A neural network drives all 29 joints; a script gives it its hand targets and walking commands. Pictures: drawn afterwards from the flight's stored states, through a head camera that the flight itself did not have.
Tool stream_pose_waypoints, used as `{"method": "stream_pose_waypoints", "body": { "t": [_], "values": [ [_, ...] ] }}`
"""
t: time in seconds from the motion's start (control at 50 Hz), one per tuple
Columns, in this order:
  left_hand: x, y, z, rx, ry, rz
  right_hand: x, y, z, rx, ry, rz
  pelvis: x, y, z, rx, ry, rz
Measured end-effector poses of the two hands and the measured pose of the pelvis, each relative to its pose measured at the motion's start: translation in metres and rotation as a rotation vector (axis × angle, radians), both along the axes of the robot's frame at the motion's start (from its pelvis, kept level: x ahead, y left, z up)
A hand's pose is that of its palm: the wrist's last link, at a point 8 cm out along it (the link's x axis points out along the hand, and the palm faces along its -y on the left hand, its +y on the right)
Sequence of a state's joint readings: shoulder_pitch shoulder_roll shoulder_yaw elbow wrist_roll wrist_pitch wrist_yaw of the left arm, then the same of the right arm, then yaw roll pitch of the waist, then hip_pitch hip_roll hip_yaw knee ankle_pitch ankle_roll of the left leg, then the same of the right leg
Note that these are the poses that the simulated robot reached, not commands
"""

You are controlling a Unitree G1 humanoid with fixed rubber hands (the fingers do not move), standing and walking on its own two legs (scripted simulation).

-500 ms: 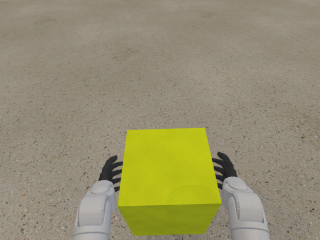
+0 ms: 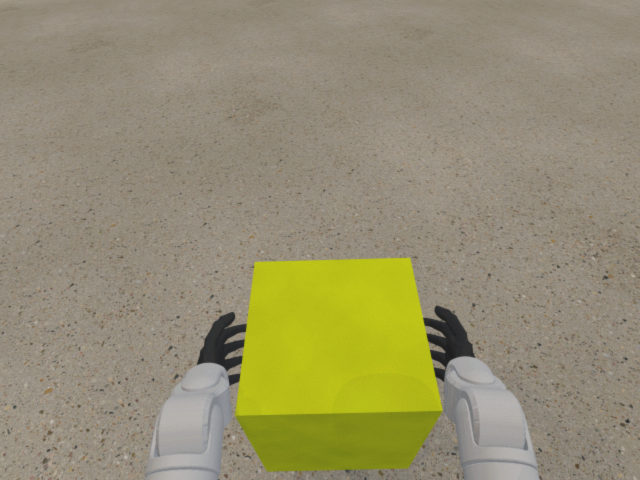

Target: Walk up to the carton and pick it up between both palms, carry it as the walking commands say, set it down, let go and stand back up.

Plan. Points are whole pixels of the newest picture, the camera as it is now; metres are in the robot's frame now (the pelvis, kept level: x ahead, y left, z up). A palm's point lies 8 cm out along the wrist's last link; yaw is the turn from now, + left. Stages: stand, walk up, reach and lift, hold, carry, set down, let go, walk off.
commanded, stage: carry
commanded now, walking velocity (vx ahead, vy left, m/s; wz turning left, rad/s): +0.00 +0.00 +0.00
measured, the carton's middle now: (335, 370) +0.30 -0.01 -0.03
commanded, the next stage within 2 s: none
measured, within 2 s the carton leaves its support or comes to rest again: neither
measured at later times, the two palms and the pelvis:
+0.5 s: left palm (215, 373) +0.27 +0.14 +0.03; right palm (460, 369) +0.26 -0.16 +0.04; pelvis +0.00 +0.00 +0.00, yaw +0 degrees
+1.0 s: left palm (206, 373) +0.26 +0.15 +0.05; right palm (460, 365) +0.26 -0.15 +0.06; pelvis +0.00 +0.00 +0.00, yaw +0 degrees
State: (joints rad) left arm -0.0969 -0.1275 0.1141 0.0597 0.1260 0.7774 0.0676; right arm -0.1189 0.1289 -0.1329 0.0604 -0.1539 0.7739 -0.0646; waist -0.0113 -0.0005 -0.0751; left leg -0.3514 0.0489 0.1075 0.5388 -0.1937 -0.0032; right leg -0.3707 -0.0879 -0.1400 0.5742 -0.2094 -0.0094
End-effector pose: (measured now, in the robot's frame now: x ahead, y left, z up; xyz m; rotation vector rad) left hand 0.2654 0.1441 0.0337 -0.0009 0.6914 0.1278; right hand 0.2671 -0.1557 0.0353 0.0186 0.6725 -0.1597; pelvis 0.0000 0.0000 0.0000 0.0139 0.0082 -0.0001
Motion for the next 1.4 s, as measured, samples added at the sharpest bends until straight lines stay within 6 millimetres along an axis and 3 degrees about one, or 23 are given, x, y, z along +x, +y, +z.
{"method": "stream_pose_waypoints", "body": {
  "t": [0.82, 0.92, 0.98, 1.06, 1.14, 1.4],
  "values": [
    [0.002, 0.001, -0.005, 0.003, 0.015, -0.009, 0.000, 0.000, -0.006, 0.000, 0.017, -0.005, 0.000, 0.002, 0.001, -0.002, 0.001, -0.006],
    [0.000, 0.002, -0.002, -0.016, 0.001, 0.004, -0.002, 0.002, -0.001, -0.001, 0.004, -0.007, 0.000, 0.003, 0.000, -0.002, -0.007, -0.005],
    [-0.008, 0.003, 0.013, -0.042, -0.018, 0.024, -0.008, 0.003, 0.016, 0.038, -0.017, -0.033, -0.001, 0.004, -0.001, -0.002, -0.003, -0.002],
    [-0.012, 0.007, 0.034, -0.032, -0.029, 0.028, -0.011, 0.007, 0.032, 0.053, -0.027, -0.032, -0.002, 0.008, -0.003, -0.003, 0.013, 0.000],
    [-0.011, 0.014, 0.039, -0.038, -0.006, 0.028, -0.012, 0.014, 0.039, 0.038, -0.006, -0.028, -0.003, 0.014, -0.006, -0.001, 0.020, 0.002],
    [-0.026, 0.038, 0.025, -0.050, 0.067, 0.064, -0.016, 0.039, 0.028, 0.039, 0.069, -0.006, -0.021, 0.030, -0.016, -0.002, 0.026, 0.008]
  ]
}}
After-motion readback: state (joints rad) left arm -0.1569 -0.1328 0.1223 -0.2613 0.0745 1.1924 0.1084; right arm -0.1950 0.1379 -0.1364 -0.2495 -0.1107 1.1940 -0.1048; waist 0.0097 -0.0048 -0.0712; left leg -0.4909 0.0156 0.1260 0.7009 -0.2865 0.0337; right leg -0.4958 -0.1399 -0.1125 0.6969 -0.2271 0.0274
